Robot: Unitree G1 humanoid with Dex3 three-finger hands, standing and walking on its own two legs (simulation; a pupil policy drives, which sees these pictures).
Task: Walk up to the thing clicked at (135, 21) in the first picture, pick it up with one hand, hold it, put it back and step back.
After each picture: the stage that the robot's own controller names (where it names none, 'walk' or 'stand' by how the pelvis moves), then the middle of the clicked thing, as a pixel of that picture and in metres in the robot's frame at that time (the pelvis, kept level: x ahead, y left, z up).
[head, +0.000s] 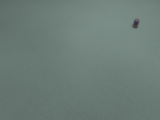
stand; (135, 23) +1.86 -0.68 -0.72
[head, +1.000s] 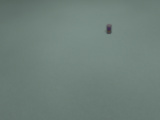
walk; (109, 29) +1.81 -0.17 -0.69
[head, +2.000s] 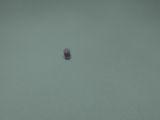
walk; (67, 54) +1.21 +0.25 -0.72
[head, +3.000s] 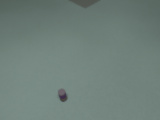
walk; (62, 95) +0.75 +0.28 -0.72
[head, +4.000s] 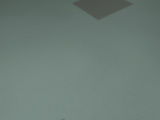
walk; out of the picture +0.49 +0.23 -0.71
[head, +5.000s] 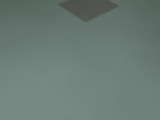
stand; out of the picture +0.40 +0.22 -0.72
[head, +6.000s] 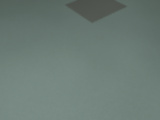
stand; out of the picture +0.39 +0.21 -0.73
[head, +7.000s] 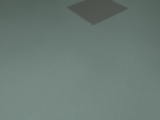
stand; out of the picture +0.39 +0.21 -0.73
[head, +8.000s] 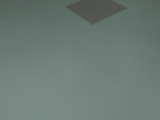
stand; out of the picture +0.37 +0.22 -0.73
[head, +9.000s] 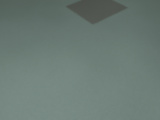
go down; out of the picture +0.37 +0.21 -0.73
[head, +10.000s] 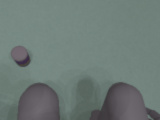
go down; (21, 57) +0.47 +0.25 -0.32
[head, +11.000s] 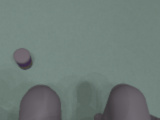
approach; (23, 59) +0.46 +0.25 -0.30
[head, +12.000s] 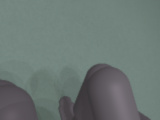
close in; out of the picture +0.45 +0.30 -0.23
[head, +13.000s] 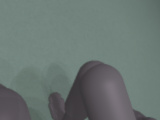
close; out of the picture +0.44 +0.31 -0.23
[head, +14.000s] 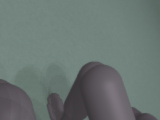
lift; out of the picture +0.42 +0.29 -0.23
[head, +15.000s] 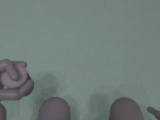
lift; (19, 81) +0.33 +0.22 -0.04
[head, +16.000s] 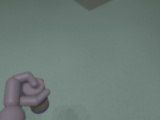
hold; (36, 96) +0.32 +0.18 +0.00
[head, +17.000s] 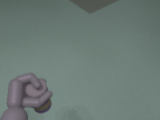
hold; (39, 96) +0.33 +0.17 +0.00
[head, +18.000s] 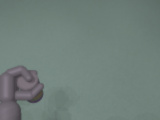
crouch; (31, 88) +0.36 +0.19 -0.05
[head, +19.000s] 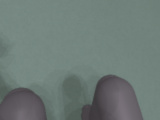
lower; out of the picture +0.49 +0.28 -0.11
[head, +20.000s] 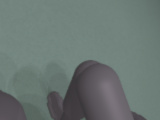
lower; out of the picture +0.43 +0.31 -0.23
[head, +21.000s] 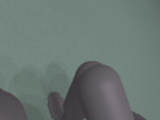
lower; out of the picture +0.43 +0.31 -0.23
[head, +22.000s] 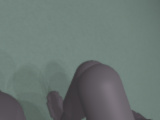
lower; out of the picture +0.44 +0.32 -0.23
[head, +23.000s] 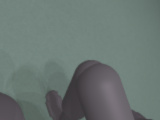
lower; out of the picture +0.45 +0.32 -0.23
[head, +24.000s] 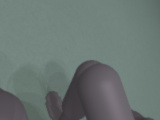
open; out of the picture +0.44 +0.30 -0.23
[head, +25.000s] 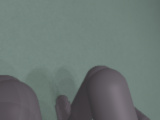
stand; out of the picture +0.44 +0.29 -0.24
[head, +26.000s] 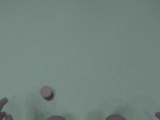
walk; (47, 93) +0.44 +0.22 -0.53
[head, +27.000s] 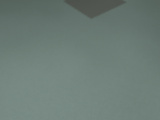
stand; out of the picture +0.40 +0.20 -0.67
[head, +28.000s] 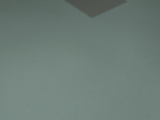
stand; out of the picture +0.40 +0.20 -0.67
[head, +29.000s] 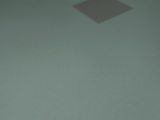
stand; out of the picture +0.41 +0.19 -0.72
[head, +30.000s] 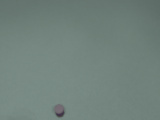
walk; (59, 111) +0.44 +0.14 -0.71
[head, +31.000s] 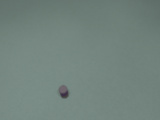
walk; (63, 92) +0.61 +0.20 -0.69
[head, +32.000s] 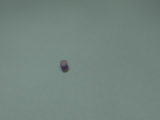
walk; (64, 66) +0.90 +0.25 -0.70
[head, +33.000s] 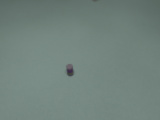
stand; (69, 70) +1.04 +0.19 -0.70
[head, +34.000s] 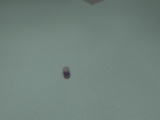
stand; (66, 72) +1.05 +0.20 -0.72
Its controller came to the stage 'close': yes
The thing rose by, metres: 0.71
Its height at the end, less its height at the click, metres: +0.00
